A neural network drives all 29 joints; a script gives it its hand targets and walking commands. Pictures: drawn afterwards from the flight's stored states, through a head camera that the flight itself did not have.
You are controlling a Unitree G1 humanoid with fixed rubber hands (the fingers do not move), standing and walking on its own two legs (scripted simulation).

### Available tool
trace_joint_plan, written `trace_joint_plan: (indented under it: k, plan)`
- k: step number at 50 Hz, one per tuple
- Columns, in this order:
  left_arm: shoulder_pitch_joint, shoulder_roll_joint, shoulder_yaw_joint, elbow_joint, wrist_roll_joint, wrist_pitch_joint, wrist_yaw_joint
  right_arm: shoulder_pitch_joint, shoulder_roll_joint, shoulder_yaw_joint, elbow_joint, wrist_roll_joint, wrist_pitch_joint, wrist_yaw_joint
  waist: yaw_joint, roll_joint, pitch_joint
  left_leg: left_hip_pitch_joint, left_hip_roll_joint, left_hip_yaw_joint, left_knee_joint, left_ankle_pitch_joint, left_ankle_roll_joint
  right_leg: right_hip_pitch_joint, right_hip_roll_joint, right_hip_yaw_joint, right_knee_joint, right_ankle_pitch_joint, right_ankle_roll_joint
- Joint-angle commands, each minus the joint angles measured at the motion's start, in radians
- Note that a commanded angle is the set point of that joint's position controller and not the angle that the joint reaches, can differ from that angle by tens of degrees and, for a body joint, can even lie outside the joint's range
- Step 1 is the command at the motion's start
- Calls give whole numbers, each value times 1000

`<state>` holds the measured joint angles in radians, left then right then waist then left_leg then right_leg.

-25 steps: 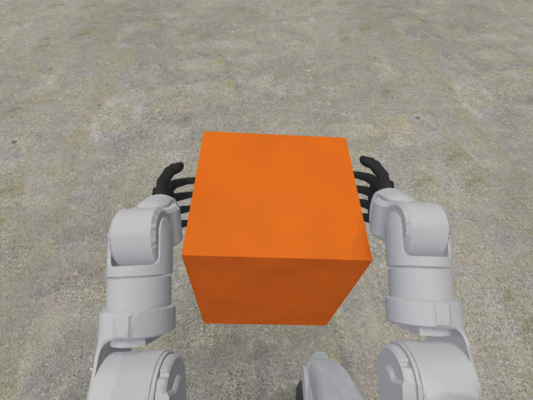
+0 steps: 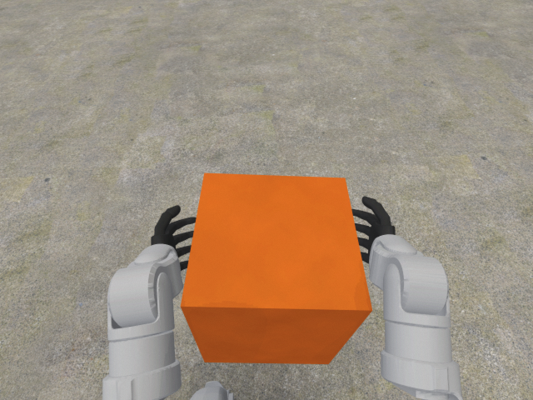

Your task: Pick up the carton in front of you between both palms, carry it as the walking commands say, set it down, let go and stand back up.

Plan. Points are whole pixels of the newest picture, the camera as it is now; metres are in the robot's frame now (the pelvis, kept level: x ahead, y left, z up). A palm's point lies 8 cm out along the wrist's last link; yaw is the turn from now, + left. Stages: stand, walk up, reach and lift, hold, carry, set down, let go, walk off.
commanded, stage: carry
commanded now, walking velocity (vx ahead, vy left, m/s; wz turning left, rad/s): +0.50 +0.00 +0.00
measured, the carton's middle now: (270, 275) +0.31 +0.01 +0.00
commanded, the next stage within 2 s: none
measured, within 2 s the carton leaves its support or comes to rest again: neither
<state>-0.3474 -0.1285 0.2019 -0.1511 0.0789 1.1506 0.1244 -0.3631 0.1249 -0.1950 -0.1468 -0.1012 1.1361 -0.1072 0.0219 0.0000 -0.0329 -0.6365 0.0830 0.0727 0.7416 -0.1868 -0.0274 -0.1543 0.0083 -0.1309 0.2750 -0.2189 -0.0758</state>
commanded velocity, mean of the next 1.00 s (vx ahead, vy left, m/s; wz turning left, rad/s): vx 0.50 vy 0.00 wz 0.00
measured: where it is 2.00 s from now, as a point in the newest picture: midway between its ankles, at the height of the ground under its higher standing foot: (271, 228)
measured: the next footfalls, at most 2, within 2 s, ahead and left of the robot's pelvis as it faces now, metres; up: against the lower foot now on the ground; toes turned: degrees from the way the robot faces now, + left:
left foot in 0.16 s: +0.27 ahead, +0.13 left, +0.00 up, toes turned +9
right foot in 0.66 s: +0.59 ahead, -0.11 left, +0.00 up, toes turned -14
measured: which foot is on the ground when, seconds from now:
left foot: up 0.00-0.14, down 0.16-0.68, up 0.70-1.00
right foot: down 0.00-0.18, up 0.20-0.64, down 0.66-1.00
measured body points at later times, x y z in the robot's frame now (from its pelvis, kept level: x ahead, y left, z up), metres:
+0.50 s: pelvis +0.30 +0.04 +0.00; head +0.27 +0.05 +0.45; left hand +0.58 +0.18 +0.08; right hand +0.57 -0.13 +0.09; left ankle +0.23 +0.12 -0.75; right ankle +0.43 -0.13 -0.70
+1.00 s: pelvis +0.61 -0.01 +0.00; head +0.61 -0.02 +0.45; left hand +0.88 +0.14 +0.08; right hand +0.89 -0.17 +0.07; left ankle +0.73 +0.14 -0.71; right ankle +0.55 -0.10 -0.75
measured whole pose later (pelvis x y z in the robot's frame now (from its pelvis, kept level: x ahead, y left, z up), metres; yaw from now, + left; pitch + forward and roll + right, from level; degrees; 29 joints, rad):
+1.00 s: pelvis +0.61 -0.01 +0.00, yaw -1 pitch +4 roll +1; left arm -0.10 -0.13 0.08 -0.35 0.10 1.17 0.09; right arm -0.12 0.13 -0.09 -0.36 -0.12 1.18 -0.08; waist 0.01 0.02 -0.10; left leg -0.59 0.12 0.12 0.66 -0.13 -0.02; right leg -0.10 -0.05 -0.23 0.25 -0.22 -0.02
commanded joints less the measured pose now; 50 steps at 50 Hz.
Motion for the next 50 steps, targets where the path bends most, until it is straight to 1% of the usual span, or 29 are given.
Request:
trace_joint_plan:
  k: [1,4,6,7,8,9,10,11,13,14,15,17,20,24,29,31,32,33,34,35,36,37,38,39,40,41,44,47,50]
  plan:
    - [-498,-966,-770,-153,-394,5,-292,-443,1000,783,-126,363,5,220,3,-148,-369,-8,-37,62,-128,96,4,384,-221,120,-2,627,-52]
    - [-347,-925,-776,-172,-350,18,-297,-324,951,801,-162,358,30,241,9,-161,-309,55,-67,107,-270,154,14,388,-206,68,29,701,-36]
    - [-274,-910,-767,-181,-348,34,-298,-263,943,795,-167,372,54,256,-2,-158,-315,258,-94,161,-374,188,29,310,-197,18,146,757,2]
    - [-288,-886,-771,-203,-354,43,-298,-258,922,790,-170,379,63,264,-18,-124,-351,451,-106,189,-388,177,39,201,-175,-21,264,714,28]
    - [-307,-856,-772,-218,-355,52,-297,-246,897,779,-168,380,73,270,-36,-72,-405,681,-7,70,-359,110,62,15,-156,-23,420,473,58]
    - [-339,-849,-779,-235,-369,69,-295,-253,863,758,-156,368,80,274,-42,143,-482,903,264,-347,-368,9,180,-274,-74,-16,710,128,95]
    - [-363,-832,-787,-247,-377,80,-297,-238,871,754,-126,371,82,275,-48,289,-444,965,351,-583,-469,29,277,-526,19,50,877,-260,89]
    - [-390,-847,-797,-244,-383,85,-297,-252,881,752,-140,383,85,277,-43,227,-405,897,350,-519,-476,43,277,-574,-44,121,983,-274,65]
    - [-402,-878,-802,-232,-392,82,-299,-288,921,761,-151,397,90,279,-35,54,-342,712,294,-348,-514,30,211,-538,-127,150,924,-170,52]
    - [-399,-891,-804,-223,-391,80,-299,-304,933,765,-153,404,89,282,-28,37,-316,626,270,-281,-553,-30,180,-494,-150,150,845,-116,59]
    - [-391,-906,-806,-210,-388,79,-297,-308,938,767,-147,408,90,284,-28,62,-303,577,247,-217,-582,-72,166,-460,-144,119,789,-77,66]
    - [-358,-919,-805,-188,-377,73,-292,-285,935,770,-136,408,89,289,-28,111,-284,549,217,-137,-627,-106,161,-445,-142,80,681,-20,88]
    - [-332,-926,-808,-174,-364,65,-285,-265,928,769,-132,407,85,297,-29,109,-242,587,197,-77,-655,-64,164,-487,-140,36,509,72,113]
    - [-329,-913,-816,-199,-367,62,-280,-248,908,767,-152,400,82,297,-33,121,-187,635,168,1,-635,91,144,-482,-120,-16,363,174,107]
    - [-331,-868,-810,-209,-374,77,-282,-229,869,760,-142,378,90,287,-41,153,-141,703,162,48,-545,282,126,-419,-89,-62,238,193,70]
    - [-317,-864,-800,-200,-372,81,-284,-231,869,763,-139,376,92,286,-35,165,-169,703,155,80,-428,444,108,-287,-52,-102,191,148,50]
    - [-293,-868,-794,-185,-369,80,-286,-230,870,765,-140,377,94,286,-17,135,-219,659,123,135,-282,522,84,-121,-7,-150,145,114,47]
    - [-274,-871,-785,-169,-364,77,-288,-226,864,768,-139,379,94,287,-2,76,-303,532,94,156,-98,432,51,112,-50,-95,155,68,45]
    - [-260,-863,-767,-151,-349,71,-292,-239,881,785,-155,386,99,286,8,-130,-425,242,22,136,219,163,-5,398,-336,326,110,-54,-57]
    - [-237,-885,-766,-128,-348,57,-293,-258,883,795,-175,394,97,289,9,-349,-455,1,-104,66,425,-270,-14,500,-449,643,-28,19,-150]
    - [-257,-918,-776,-160,-361,48,-296,-283,922,810,-176,403,86,292,2,-262,-428,-65,-47,-36,555,-294,17,470,-443,562,-12,149,-152]
    - [-274,-956,-787,-180,-372,36,-298,-294,946,813,-187,412,73,295,2,-176,-427,-68,-5,-63,576,-263,37,410,-414,468,9,248,-132]
    - [-298,-983,-798,-204,-381,24,-299,-296,967,823,-195,417,60,296,-4,-81,-398,-52,37,-76,527,-203,46,326,-393,379,10,267,-92]
    - [-311,-995,-809,-224,-389,15,-300,-286,977,829,-208,415,49,294,-10,-58,-381,-14,63,-83,450,-149,44,254,-368,306,-20,226,-59]
    - [-313,-1002,-815,-233,-392,7,-300,-275,988,836,-212,410,41,290,-12,-76,-378,25,63,-61,393,-116,40,211,-349,246,-47,173,-40]
    - [-301,-999,-817,-242,-394,2,-302,-253,1002,837,-208,406,34,287,-12,-102,-371,41,56,-41,338,-94,34,189,-335,205,-71,135,-37]
    - [-248,-971,-825,-260,-402,-1,-311,-184,993,837,-215,380,21,274,-11,-134,-324,29,53,8,152,-37,10,172,-317,129,-128,83,-53]
    - [-238,-929,-827,-286,-403,6,-314,-167,962,837,-237,371,25,266,-9,-131,-265,30,40,54,-46,49,1,179,-283,61,-131,134,-50]
    - [-231,-875,-818,-304,-394,26,-305,-171,909,828,-264,377,48,263,-6,-140,-220,66,15,95,-167,119,12,180,-271,16,-117,185,-38]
